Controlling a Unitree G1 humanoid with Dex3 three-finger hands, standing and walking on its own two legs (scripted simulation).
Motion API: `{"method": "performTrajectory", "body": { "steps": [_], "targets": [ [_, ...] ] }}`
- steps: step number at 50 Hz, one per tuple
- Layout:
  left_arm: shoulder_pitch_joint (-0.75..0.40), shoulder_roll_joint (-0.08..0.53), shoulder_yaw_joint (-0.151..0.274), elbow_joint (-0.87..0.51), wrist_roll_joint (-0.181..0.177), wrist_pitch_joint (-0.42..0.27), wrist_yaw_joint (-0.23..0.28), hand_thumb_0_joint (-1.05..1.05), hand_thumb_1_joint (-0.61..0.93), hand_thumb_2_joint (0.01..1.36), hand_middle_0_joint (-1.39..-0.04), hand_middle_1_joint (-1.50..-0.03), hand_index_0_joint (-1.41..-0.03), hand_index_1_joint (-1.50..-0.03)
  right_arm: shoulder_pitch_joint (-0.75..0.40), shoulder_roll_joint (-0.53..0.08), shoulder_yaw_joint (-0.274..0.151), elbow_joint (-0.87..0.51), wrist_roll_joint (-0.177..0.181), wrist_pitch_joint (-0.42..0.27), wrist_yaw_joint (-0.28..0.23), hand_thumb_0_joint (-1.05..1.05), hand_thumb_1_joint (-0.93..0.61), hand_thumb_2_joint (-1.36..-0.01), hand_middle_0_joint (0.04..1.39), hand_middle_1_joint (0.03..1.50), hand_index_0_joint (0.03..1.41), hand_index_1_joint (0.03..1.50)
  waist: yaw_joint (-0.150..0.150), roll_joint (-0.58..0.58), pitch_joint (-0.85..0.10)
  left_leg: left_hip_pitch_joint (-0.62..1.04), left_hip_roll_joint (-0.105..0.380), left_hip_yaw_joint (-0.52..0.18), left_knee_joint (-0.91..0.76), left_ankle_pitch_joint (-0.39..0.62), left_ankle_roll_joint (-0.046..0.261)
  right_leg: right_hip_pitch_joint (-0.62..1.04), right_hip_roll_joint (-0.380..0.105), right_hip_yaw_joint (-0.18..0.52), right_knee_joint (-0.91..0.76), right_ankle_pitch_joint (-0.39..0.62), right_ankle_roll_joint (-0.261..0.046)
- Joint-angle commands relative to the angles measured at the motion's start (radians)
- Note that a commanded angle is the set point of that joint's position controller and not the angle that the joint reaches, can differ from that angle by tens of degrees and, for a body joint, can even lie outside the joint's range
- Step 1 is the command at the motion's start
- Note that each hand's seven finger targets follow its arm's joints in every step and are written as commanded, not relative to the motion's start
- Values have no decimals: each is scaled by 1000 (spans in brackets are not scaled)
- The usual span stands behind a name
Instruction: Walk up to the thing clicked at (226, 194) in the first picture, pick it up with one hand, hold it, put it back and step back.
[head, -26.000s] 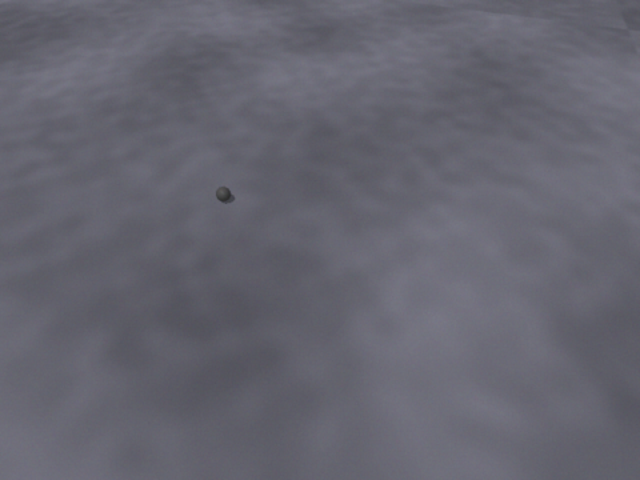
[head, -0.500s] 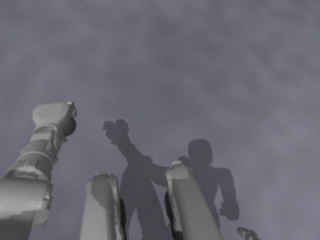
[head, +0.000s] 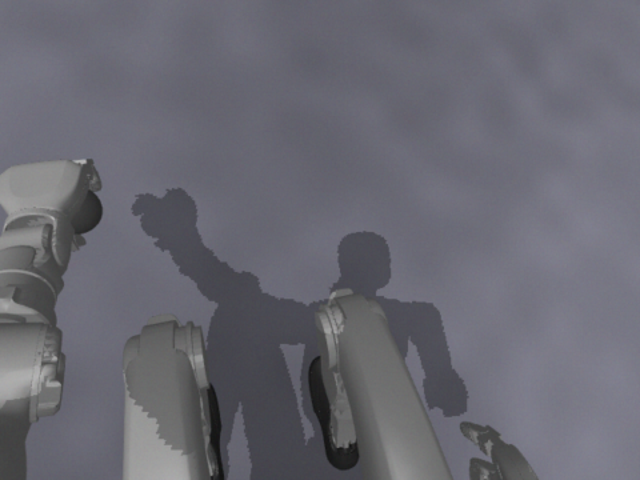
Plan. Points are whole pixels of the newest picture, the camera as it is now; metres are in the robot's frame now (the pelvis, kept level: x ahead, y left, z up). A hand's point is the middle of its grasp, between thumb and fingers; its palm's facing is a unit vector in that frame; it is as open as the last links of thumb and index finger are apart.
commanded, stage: crouch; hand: left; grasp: from above
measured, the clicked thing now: (74, 209) +0.48 +0.26 -0.19
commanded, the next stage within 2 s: lower in 0.54 s
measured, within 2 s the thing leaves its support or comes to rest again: neither
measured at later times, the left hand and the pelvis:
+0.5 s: hand (80, 218) +0.47 +0.26 -0.22, palm faces -0.45 -0.03 -0.89, open 9.3 cm; pelvis -0.01 +0.00 -0.06, yaw -2 degrees
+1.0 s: hand (92, 225) +0.47 +0.26 -0.28, palm faces -0.47 -0.04 -0.88, open 9.2 cm; pelvis -0.01 +0.00 -0.09, yaw -4 degrees
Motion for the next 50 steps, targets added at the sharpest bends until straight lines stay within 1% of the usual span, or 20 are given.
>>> {"method": "performTrajectory", "body": {
  "steps": [1, 2, 3, 5, 10, 14, 16, 18, 19, 23, 25, 27, 31, 37, 38, 42, 46, 48, 49, 50],
  "targets": [
    [-307, 214, 16, -88, 5, -13, 39, 0, 516, 769, -854, -838, -898, -793, 234, -213, -67, -8, -5, 6, 5, 0, -913, -903, 199, 299, 199, 299, -26, 198, -715, 512, -21, 53, -157, 280, 32, 334, 17, -44, -205, 328, -52],
    [-394, 279, 50, -187, 6, -27, 45, 0, 518, 743, -837, -852, -890, -797, 247, -217, -71, 11, -6, 7, 5, 0, -911, -902, 199, 299, 200, 299, -26, 244, -725, 514, -17, 51, -153, 268, 27, 304, 17, -50, -189, 314, -56],
    [-364, 289, 57, -145, 23, -27, 48, 0, 511, 748, -838, -843, -888, -792, 256, -220, -69, 11, -10, 9, 7, 0, -913, -903, 199, 299, 200, 299, -17, 252, -724, 524, -18, 48, -155, 265, 23, 302, 18, -55, -177, 305, -60],
    [-379, 269, 47, -126, 33, -32, 52, 0, 512, 751, -851, -822, -894, -778, 257, -224, -65, 9, -12, 10, 11, 0, -912, -904, 199, 300, 200, 300, -35, 255, -697, 514, -16, 36, -149, 237, 20, 256, 16, -68, -158, 280, -62],
    [-406, 277, 39, -59, 30, -27, 68, 0, 463, 723, -813, -811, -856, -766, 230, -232, -46, -2, -15, 4, 11, 0, -912, -903, 200, 300, 200, 300, -44, 277, -647, 472, -16, 24, -141, 140, 20, 180, 16, -80, -126, 200, -66],
    [-453, 322, 48, -60, 25, -26, 75, 0, 435, 730, -793, -803, -833, -761, 234, -242, -31, 5, -16, -1, 9, 0, -909, -902, 200, 300, 200, 300, -48, 270, -685, 446, -16, 34, -100, 149, 26, 193, 22, -80, -110, 218, -62],
    [-425, 317, 43, -15, 28, -25, 72, 0, 447, 746, -806, -814, -845, -775, 247, -246, -22, 10, -20, -5, 9, 0, -911, -903, 200, 300, 200, 300, -57, 246, -645, 405, -18, 39, -80, 148, 30, 197, 22, -80, -109, 220, -58],
    [-458, 362, 61, -41, 32, -34, 72, 0, 459, 771, -827, -810, -859, -777, 253, -244, -13, 19, -22, -4, 8, 0, -911, -903, 200, 300, 200, 300, -52, 254, -665, 383, -20, 45, -62, 151, 31, 211, 26, -80, -94, 221, -58],
    [-419, 336, 48, 12, 30, -27, 70, 0, 454, 762, -814, -822, -850, -783, 245, -244, -6, 12, -21, -6, 8, 0, -911, -903, 200, 300, 200, 300, -55, 250, -647, 375, -19, 43, -62, 151, 29, 203, 25, -84, -88, 219, -58],
    [-439, 355, 52, 3, 27, -26, 67, 0, 476, 739, -830, -798, -866, -760, 250, -255, 2, 9, -25, -8, 10, 0, -910, -902, 200, 300, 200, 300, -67, 248, -616, 354, -19, 41, -43, 137, 32, 183, 25, -91, -77, 212, -57],
    [-466, 397, 63, -29, 24, -32, 63, 0, 457, 716, -824, -776, -857, -741, 243, -260, 6, 12, -24, -7, 10, 0, -911, -903, 200, 300, 200, 300, -61, 252, -626, 324, -16, 46, -24, 139, 35, 200, 31, -90, -73, 218, -54],
    [-432, 383, 54, -10, 20, -32, 54, 0, 450, 726, -819, -797, -853, -761, 255, -255, 14, 12, -28, -6, 13, 0, -914, -904, 200, 300, 199, 300, -70, 221, -621, 304, -18, 49, -5, 156, 39, 240, 33, -87, -75, 240, -48],
    [-418, 378, 52, -11, 7, -30, 50, 0, 519, 712, -854, -803, -895, -760, 236, -260, 15, 4, -25, -4, 13, 0, -910, -902, 200, 300, 200, 300, -56, 257, -637, 321, -15, 41, -9, 150, 33, 213, 36, -97, -52, 227, -54],
    [-409, 361, 29, 14, 17, -37, 43, 0, 424, 685, -831, -732, -857, -705, 236, -264, 29, 3, -27, 1, 20, 0, -913, -902, 200, 300, 200, 300, -85, 253, -584, 298, -13, 29, 17, 174, 30, 195, 40, -113, -24, 257, -53],
    [-451, 389, 41, -20, 10, -46, 49, 0, 422, 679, -818, -746, -849, -714, 237, -270, 30, 10, -28, 1, 18, 0, -913, -902, 200, 300, 200, 300, -86, 241, -592, 285, -11, 27, 30, 173, 34, 191, 43, -114, -23, 260, -51],
    [-409, 386, 43, 36, 23, -55, 58, 0, 448, 673, -840, -737, -870, -706, 237, -274, 41, 2, -36, -7, 24, 0, -914, -902, 200, 300, 199, 300, -93, 249, -555, 273, -13, 25, 47, 177, 32, 178, 41, -119, -5, 262, -50],
    [-443, 428, 68, -4, 41, -67, 85, 0, 475, 670, -837, -769, -876, -728, 230, -287, 43, -7, -43, -10, 26, 0, -912, -901, 200, 300, 200, 300, -91, 328, -580, 327, -12, 14, 44, 173, 20, 142, 39, -136, 22, 249, -57],
    [-435, 418, 54, 27, 51, -63, 94, 0, 473, 698, -855, -756, -883, -726, 222, -291, 49, -7, -45, -11, 28, 0, -915, -903, 200, 300, 199, 300, -98, 335, -571, 331, -9, 10, 51, 174, 19, 124, 43, -139, 30, 252, -59],
    [-465, 433, 65, -5, 54, -66, 100, 0, 477, 703, -856, -758, -885, -728, 230, -292, 48, -4, -48, -13, 29, 0, -914, -902, 200, 300, 199, 300, -109, 332, -574, 338, -10, 8, 55, 174, 19, 120, 42, -141, 35, 255, -59],
    [-445, 443, 76, 8, 57, -61, 106, 0, 493, 692, -859, -773, -894, -737, 230, -296, 49, -10, -50, -17, 30, 0, -915, -902, 200, 300, 199, 300, -100, 351, -568, 338, -13, 11, 51, 174, 17, 120, 38, -141, 33, 250, -60]
  ]
}}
